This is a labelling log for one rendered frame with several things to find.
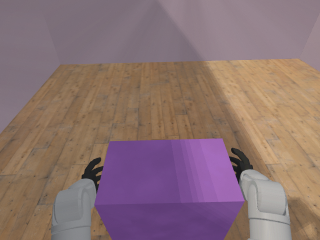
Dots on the robot right hand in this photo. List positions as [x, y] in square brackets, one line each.
[242, 164]

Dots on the left robot forearm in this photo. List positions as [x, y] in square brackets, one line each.
[71, 211]

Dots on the right robot forearm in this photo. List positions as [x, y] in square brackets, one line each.
[268, 210]

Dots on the robot left hand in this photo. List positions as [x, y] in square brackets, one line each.
[90, 173]

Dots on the carton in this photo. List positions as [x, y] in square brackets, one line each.
[176, 189]

